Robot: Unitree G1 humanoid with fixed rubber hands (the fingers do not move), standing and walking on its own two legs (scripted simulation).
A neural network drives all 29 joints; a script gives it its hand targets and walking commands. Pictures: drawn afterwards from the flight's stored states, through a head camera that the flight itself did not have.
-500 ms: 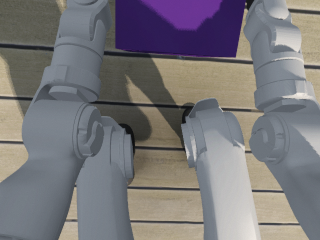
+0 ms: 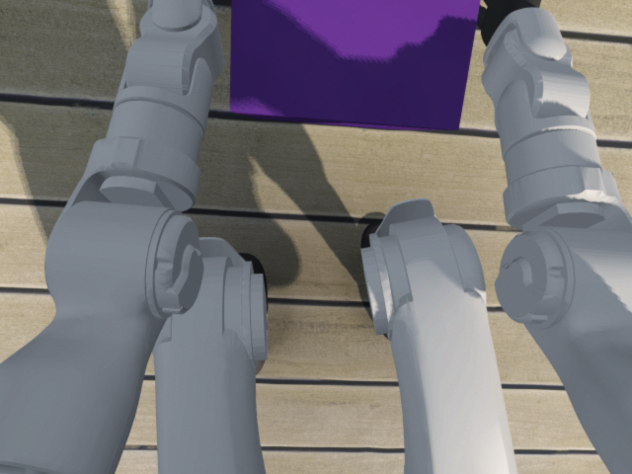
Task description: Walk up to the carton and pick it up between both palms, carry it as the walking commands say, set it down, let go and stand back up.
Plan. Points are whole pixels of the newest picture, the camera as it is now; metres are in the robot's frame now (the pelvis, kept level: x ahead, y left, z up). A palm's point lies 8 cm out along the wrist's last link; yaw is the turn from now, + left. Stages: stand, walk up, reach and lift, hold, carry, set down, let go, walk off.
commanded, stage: set down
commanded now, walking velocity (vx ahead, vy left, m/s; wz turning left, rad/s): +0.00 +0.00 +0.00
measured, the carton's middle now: (341, 24) +0.53 -0.09 -0.23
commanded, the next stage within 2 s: none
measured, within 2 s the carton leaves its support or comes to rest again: neither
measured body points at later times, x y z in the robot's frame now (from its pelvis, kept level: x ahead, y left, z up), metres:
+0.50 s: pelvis +0.02 +0.00 +0.00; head +0.36 -0.02 +0.28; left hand +0.56 +0.06 -0.17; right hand +0.51 -0.23 -0.16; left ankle +0.11 +0.11 -0.32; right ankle +0.13 -0.14 -0.32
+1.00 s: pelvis +0.01 +0.00 +0.01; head +0.37 -0.02 +0.27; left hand +0.56 +0.07 -0.18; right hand +0.50 -0.24 -0.17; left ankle +0.11 +0.11 -0.32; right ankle +0.13 -0.14 -0.32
